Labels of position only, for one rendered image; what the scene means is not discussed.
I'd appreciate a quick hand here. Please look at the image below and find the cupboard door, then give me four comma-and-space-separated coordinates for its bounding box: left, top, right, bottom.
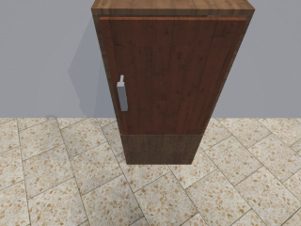
99, 17, 246, 135

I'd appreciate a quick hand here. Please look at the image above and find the handle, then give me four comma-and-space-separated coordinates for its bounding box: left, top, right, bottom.
117, 75, 128, 111

